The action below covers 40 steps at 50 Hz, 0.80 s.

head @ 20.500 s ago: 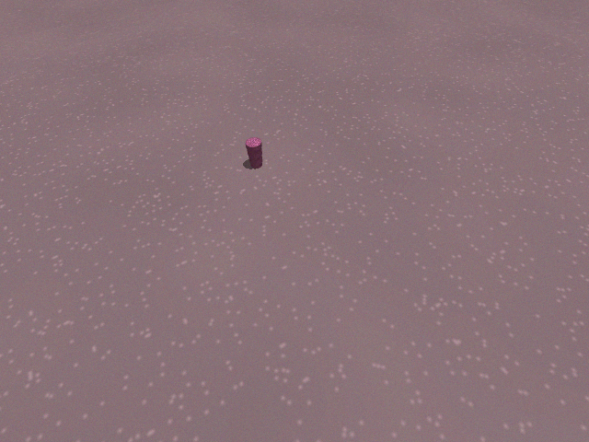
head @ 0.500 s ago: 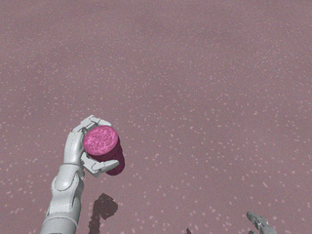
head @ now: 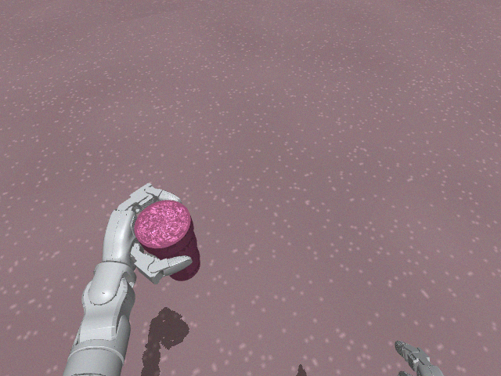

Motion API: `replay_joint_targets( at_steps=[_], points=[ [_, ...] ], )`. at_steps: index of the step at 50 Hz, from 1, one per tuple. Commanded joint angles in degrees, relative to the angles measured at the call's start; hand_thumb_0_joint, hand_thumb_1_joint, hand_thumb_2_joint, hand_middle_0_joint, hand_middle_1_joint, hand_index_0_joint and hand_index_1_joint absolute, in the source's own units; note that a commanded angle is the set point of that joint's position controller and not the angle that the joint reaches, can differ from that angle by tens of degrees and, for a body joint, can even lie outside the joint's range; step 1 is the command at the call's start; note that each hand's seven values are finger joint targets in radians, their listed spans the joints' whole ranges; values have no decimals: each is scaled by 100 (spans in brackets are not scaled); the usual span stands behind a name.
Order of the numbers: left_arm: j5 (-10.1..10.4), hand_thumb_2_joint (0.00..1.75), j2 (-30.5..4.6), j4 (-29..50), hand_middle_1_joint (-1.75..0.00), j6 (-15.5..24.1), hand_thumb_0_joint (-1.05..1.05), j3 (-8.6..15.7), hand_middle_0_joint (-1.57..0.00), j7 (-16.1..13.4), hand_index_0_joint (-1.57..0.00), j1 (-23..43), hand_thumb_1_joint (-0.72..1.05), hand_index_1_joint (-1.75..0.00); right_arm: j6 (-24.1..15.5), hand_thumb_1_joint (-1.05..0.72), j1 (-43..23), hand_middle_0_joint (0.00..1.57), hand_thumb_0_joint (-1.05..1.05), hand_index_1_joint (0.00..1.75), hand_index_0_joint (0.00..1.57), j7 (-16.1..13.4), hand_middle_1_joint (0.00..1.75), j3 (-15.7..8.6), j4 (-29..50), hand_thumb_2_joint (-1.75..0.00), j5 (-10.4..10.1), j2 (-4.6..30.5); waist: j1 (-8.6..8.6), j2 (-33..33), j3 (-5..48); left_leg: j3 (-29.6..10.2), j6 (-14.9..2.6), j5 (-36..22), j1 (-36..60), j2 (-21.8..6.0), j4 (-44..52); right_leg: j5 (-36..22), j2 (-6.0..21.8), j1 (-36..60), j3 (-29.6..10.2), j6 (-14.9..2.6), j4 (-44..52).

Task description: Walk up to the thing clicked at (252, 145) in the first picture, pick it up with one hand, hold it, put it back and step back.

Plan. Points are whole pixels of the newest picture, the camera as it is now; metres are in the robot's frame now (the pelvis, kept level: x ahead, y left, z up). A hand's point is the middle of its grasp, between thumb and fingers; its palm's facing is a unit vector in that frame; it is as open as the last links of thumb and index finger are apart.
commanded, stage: crouch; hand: left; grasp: from the side
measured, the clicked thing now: (174, 246) +0.32 +0.15 +0.02
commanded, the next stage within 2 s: lower in 1.96 s
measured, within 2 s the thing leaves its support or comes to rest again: neither
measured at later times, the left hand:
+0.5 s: hand (181, 259) +0.34 +0.16 -0.08, palm faces +0.00 -1.00 +0.01, open 10.9 cm
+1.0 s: hand (198, 288) +0.38 +0.17 -0.33, palm faces +0.01 -1.00 -0.01, open 10.9 cm
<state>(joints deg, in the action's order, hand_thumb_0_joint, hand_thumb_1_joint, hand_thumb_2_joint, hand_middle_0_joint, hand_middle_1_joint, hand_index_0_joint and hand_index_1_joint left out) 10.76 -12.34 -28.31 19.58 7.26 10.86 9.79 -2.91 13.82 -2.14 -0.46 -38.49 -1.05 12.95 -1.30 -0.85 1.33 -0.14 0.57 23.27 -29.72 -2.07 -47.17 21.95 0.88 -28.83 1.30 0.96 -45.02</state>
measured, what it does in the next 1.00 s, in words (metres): lowers itself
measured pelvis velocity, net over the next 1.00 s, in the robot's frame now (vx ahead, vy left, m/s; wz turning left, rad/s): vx -0.07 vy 0.00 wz -0.04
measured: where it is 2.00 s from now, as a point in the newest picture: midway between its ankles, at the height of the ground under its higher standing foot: outside the picture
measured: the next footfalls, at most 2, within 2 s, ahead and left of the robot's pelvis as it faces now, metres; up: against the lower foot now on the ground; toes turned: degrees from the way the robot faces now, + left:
none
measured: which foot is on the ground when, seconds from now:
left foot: down 0.00-1.00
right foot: down 0.00-1.00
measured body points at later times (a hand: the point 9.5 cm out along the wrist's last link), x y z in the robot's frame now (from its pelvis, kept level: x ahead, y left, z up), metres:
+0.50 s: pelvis -0.03 +0.00 -0.07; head +0.09 +0.02 +0.36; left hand +0.34 +0.21 -0.08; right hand +0.10 -0.27 -0.18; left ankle +0.01 +0.12 -0.71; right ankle +0.01 -0.13 -0.70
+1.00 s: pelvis -0.07 +0.00 -0.29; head +0.13 +0.03 +0.12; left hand +0.37 +0.22 -0.33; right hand +0.03 -0.26 -0.41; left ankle +0.01 +0.12 -0.71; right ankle +0.01 -0.13 -0.71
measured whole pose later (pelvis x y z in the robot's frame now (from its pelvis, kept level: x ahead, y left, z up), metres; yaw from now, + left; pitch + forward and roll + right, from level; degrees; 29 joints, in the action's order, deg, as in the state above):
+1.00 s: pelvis -0.07 +0.00 -0.29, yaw -2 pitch +34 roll -4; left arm 4.8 -20.2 -66.4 44.8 20.9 11.8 40.0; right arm -2.6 7.6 5.3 1.6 -40.4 5.9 14.3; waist -7.7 0.5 9.8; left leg -4.1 0.9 39.5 -110.9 -1.3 -115.8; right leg 38.4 1.3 -109.2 2.0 0.7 -113.2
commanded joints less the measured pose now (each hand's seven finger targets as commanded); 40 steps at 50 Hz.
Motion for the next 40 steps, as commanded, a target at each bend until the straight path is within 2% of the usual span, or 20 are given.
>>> replay_joint_targets(
  at_steps=[1,2,5,6,12,13,14,16,17,20,23,24,26,27,29,31,35,36,37,40],
  points=[
    [174,124,-898,1823,-145,542,0,463,-129,-96,-131,1986,7,-145,-252,-91,-106,20,0,30,20,-38,30,-267,713,-91,-15,782,31,-67,1991,21,-83,-1699,966,114,595,-1788,-142,821,67,-144,539],
    [136,118,-759,1461,-137,522,0,336,-124,-126,-125,1825,12,-137,-245,-87,-116,20,0,30,20,-36,30,-243,669,-90,-21,756,-59,-26,1767,23,-87,-1653,895,115,593,-1725,-156,711,77,-144,543],
    [98,119,-626,1254,-135,508,0,331,-124,-176,-125,1671,18,-135,-217,-87,-106,20,0,30,20,-24,30,-285,670,-90,-20,779,-39,158,1482,11,-102,-1570,728,93,602,-1635,-153,547,103,-149,536],
    [71,117,-547,869,-135,503,0,295,-124,-193,-125,1540,14,-135,-197,-88,-99,20,0,30,20,-29,30,-264,598,-90,-1,758,-92,295,1296,18,-130,-1456,553,102,548,-1562,-150,443,88,-133,538],
    [0,118,-507,485,-135,805,0,342,-123,-184,-124,1882,11,-135,-208,-87,-66,20,0,30,20,109,30,-318,532,-90,82,765,-120,24,1299,13,-121,-1172,153,119,263,-1299,-131,-100,56,-166,209],
    [-9,119,-477,289,-135,901,0,344,-122,-178,-124,1978,11,-135,-212,-87,-7,20,0,30,20,143,30,-340,482,-90,114,789,-192,40,1438,-28,-124,-1195,94,109,121,-1274,-139,-276,63,-175,69],
    [-12,118,-573,498,-134,1040,0,403,-121,-192,-122,2229,12,-133,-232,-88,28,20,0,30,20,165,30,-356,478,-90,130,805,-152,-73,1763,-41,-110,-1291,101,111,-37,-1338,-130,-303,55,-186,-98],
    [-57,118,-612,-43,-134,1279,0,485,-121,-176,-122,2343,11,-134,-270,-88,27,20,0,30,20,211,30,-369,411,-90,169,833,-226,-14,1610,-84,-115,-1024,-418,112,-377,-1089,-133,-867,51,-202,-454],
    [-59,118,-559,-65,-135,1441,0,427,-121,-143,-123,2531,13,-135,-307,-89,-5,20,0,30,20,234,30,-392,446,-90,173,851,-273,-97,1779,-84,-106,-915,-554,124,-587,-1002,-125,-1066,38,-207,-664],
    [-53,119,-650,-628,-136,1877,0,559,-122,-62,-123,2713,9,-136,-375,-89,27,20,0,30,20,308,30,-395,483,-91,228,897,-376,86,2076,-129,-149,-477,-1399,158,-1286,-612,-125,-1867,15,-208,-1291],
    [-54,123,-799,-1092,-139,2293,0,693,-124,-12,-125,2893,9,-139,-398,-90,65,20,0,30,20,363,30,-298,452,-91,297,889,-399,-54,2651,-201,-163,-292,-2201,200,-2086,-364,-128,-2687,-1,-225,-2063],
    [-66,124,-911,-1052,-140,2430,0,755,-125,-16,-126,3006,8,-141,-411,-90,57,20,0,30,20,385,30,-329,488,-91,314,955,-313,-248,2919,-216,-146,-289,-2394,206,-2312,-313,-117,-2874,-20,-242,-2321],
    [-91,125,-1046,-1175,-140,2620,0,828,-125,6,-125,3266,8,-141,-392,-89,53,20,0,30,20,408,30,-275,487,-91,348,952,-292,-418,3301,-258,-137,-161,-2769,204,-2711,-104,-101,-3400,-59,-261,-2724],
    [-95,124,-1182,-1200,-140,2690,0,917,-125,8,-126,3346,8,-141,-373,-89,64,20,0,30,20,411,30,-271,516,-91,357,999,-296,-480,3497,-272,-128,-176,-2854,195,-2856,-87,-113,-3542,-69,-274,-2908],
    [-147,125,-1232,-1213,-140,2769,0,866,-126,25,-126,3624,6,-142,-324,-89,163,20,0,30,20,419,30,-305,498,-91,390,1081,-364,-548,3886,-273,-129,-315,-3074,197,-3231,-180,-127,-3830,-102,-284,-3239],
    [-159,126,-1511,-1359,-140,2793,0,1080,-126,-5,-126,4004,7,-142,-259,-89,191,20,0,30,20,417,30,-257,442,-91,436,1085,-353,-536,4206,-242,-150,-497,-3474,188,-3606,-383,-96,-3815,-198,-260,-3494],
    [-96,128,-1407,-1630,-140,2751,0,1292,-125,-6,-124,3976,8,-142,-144,-91,274,20,0,30,20,465,30,-278,337,-92,478,1146,-383,-420,4669,-260,-177,-801,-3998,209,-4182,-723,-110,-4081,-142,-260,-4069],
    [-108,129,-1508,-1779,-142,2724,0,1422,-127,-12,-126,3881,10,-143,-126,-91,237,20,0,30,20,482,30,-305,322,-91,480,1188,-307,-311,4661,-249,-188,-742,-4144,208,-4279,-637,-135,-4219,-126,-262,-4154],
    [-157,130,-1454,-1721,-142,2742,0,1287,-127,27,-127,4052,10,-144,-113,-91,271,20,0,30,20,509,30,-308,272,-91,505,1185,-418,-328,4780,-237,-205,-771,-4263,197,-4484,-698,-128,-4318,-147,-250,-4270],
    [-312,131,-1435,-2115,-144,2767,0,1200,-129,93,-129,4346,12,-146,-80,-92,274,20,0,30,20,565,30,-311,156,-91,541,1205,-624,-298,4494,-312,-195,-421,-4718,195,-4790,-318,-163,-5072,13,-299,-4709]
  ],
)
